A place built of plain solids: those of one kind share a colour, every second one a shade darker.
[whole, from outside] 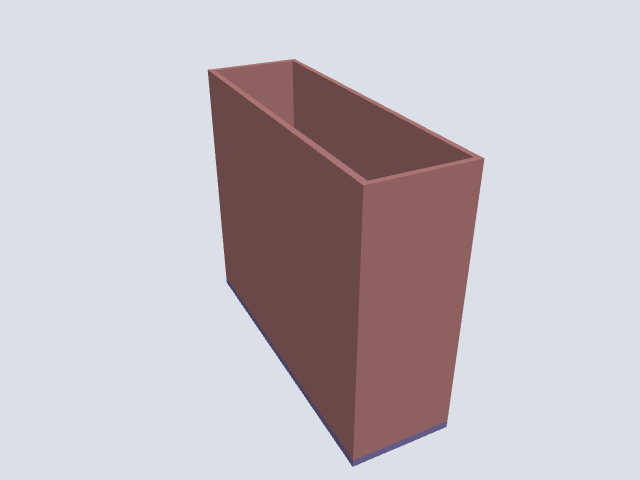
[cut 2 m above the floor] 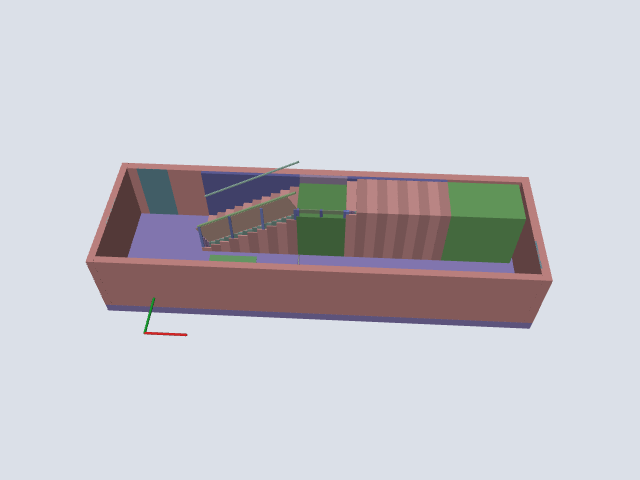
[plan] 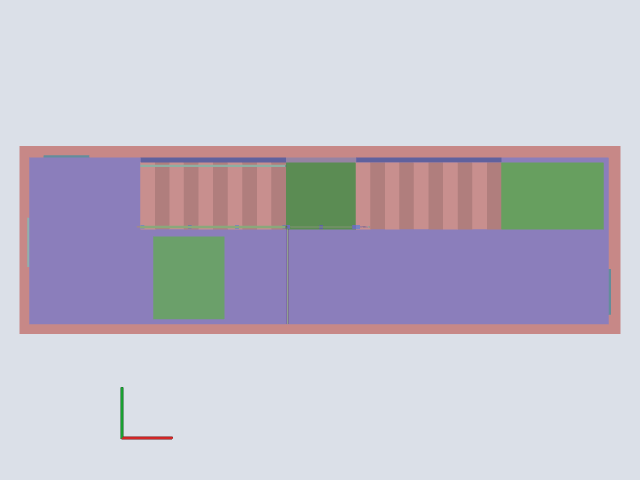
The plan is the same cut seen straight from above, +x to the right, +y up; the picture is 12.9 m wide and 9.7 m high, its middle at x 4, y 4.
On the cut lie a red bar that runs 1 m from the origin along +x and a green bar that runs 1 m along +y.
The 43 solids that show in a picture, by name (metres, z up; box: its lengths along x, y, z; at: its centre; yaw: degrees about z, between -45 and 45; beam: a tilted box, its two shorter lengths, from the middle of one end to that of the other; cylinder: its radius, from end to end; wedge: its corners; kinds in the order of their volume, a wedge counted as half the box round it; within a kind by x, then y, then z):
{
 "wall_1": {"box": [0.2, 3.8, 9.85], "at": [-1.98, 4.0, 4.93]},
 "wall_2": {"box": [11.71, 0.2, 9.85], "at": [3.98, 2.2, 4.93]},
 "wall_3": {"box": [11.71, 0.23, 9.85], "at": [3.98, 5.78, 4.93]},
 "wall_4": {"box": [0.24, 3.8, 9.85], "at": [9.96, 4.0, 4.93]},
 "tread_slab_1": {"box": [0.31, 1.35, 0.16], "at": [0.52, 4.89, 0.08]},
 "tread_slab_2": {"box": [0.3, 1.35, 0.32], "at": [0.81, 4.89, 0.16]},
 "tread_slab_3": {"box": [0.3, 1.35, 0.48], "at": [1.11, 4.89, 0.24]},
 "tread_slab_4": {"box": [0.3, 1.35, 0.63], "at": [1.4, 4.89, 0.32]},
 "tread_slab_5": {"box": [0.31, 1.35, 0.79], "at": [1.69, 4.89, 0.4]},
 "tread_slab_6": {"box": [0.3, 1.35, 0.95], "at": [1.99, 4.89, 0.48]},
 "tread_slab_7": {"box": [0.3, 1.35, 1.11], "at": [2.29, 4.89, 0.55]},
 "tread_slab_8": {"box": [0.31, 1.35, 1.27], "at": [2.58, 4.89, 0.63]},
 "tread_slab_9": {"box": [0.3, 1.35, 1.42], "at": [2.87, 4.89, 0.71]},
 "tread_slab_10": {"box": [0.3, 1.35, 1.58], "at": [3.17, 4.89, 0.79]},
 "tread_slab_11": {"box": [0.3, 1.35, 1.9], "at": [4.87, 4.89, 0.95]},
 "tread_slab_12": {"box": [0.3, 1.35, 2.05], "at": [5.17, 4.89, 1.03]},
 "tread_slab_13": {"box": [0.3, 1.35, 2.21], "at": [5.46, 4.89, 1.11]},
 "tread_slab_14": {"box": [0.3, 1.35, 2.37], "at": [5.75, 4.89, 1.19]},
 "tread_slab_15": {"box": [0.3, 1.35, 2.53], "at": [6.04, 4.89, 1.26]},
 "tread_slab_16": {"box": [0.31, 1.35, 2.69], "at": [6.34, 4.89, 1.34]},
 "tread_slab_17": {"box": [0.31, 1.35, 2.84], "at": [6.64, 4.89, 1.42]},
 "tread_slab_18": {"box": [0.3, 1.35, 3.0], "at": [6.93, 4.89, 1.5]},
 "tread_slab_19": {"box": [0.3, 1.35, 3.16], "at": [7.22, 4.89, 1.58]},
 "tread_slab_20": {"box": [0.3, 1.35, 3.32], "at": [7.52, 4.89, 1.66]},
 "floor_slab_1": {"box": [12.15, 3.8, 0.3], "at": [4.0, 4.0, -0.15]},
 "landing_slab_1": {"box": [1.42, 1.36, 1.74], "at": [4.02, 4.89, 0.87]},
 "landing_slab_2": {"box": [2.08, 1.36, 3.48], "at": [8.7, 4.89, 1.74]},
 "wall_wall_1": {"box": [2.94, 0.1, 9.35], "at": [1.85, 5.62, 4.68]},
 "wall_wall_2": {"box": [2.94, 0.1, 9.35], "at": [6.2, 5.62, 4.68]},
 "wall_land_wall_1": {"box": [1.42, 0.1, 9.35], "at": [4.02, 5.62, 4.68]},
 "corr_mat_top_1": {"box": [1.44, 1.67, 0.09], "at": [1.35, 3.24, -0.04]},
 "door_leaf_1": {"box": [0.93, 0.045, 2.07], "at": [-1.12, 5.69, 1.04]},
 "door_leaf_2": {"box": [0.045, 0.93, 2.07], "at": [9.86, 2.95, 1.04]},
 "door_front_leaf_1": {"box": [0.045, 1.0, 2.09], "at": [-1.9, 3.95, 1.05]},
 "panel_sheet_1": {"beam": [0.67, 0.026], "from": [0.45, 4.26, 0.7], "to": [3.24, 4.26, 2.19]},
 "panel_land_sheet_1": {"box": [1.26, 0.026, 0.77], "at": [4.02, 4.26, 2.23]},
 "posts_1": {"box": [0.08, 0.08, 0.95], "at": [0.41, 4.26, 0.63]},
 "posts_2": {"box": [0.08, 0.08, 0.98], "at": [1.37, 4.26, 1.13]},
 "posts_3": {"box": [0.08, 0.08, 1.02], "at": [2.32, 4.26, 1.62]},
 "rail_top_1": {"beam": [0.06, 0.06], "from": [0.38, 4.26, 1.09], "to": [3.32, 4.26, 2.66]},
 "corr_cablecover_1": {"box": [0.06, 1.91, 0.09], "at": [3.35, 3.26, -0.04]},
 "handrail_rail_1": {"beam": [0.045, 0.045], "from": [0.38, 5.5, 1.09], "to": [3.32, 5.5, 2.66]},
 "corr_cablecover_top_1": {"box": [0.025, 1.91, 0.09], "at": [3.35, 3.26, -0.03]}
}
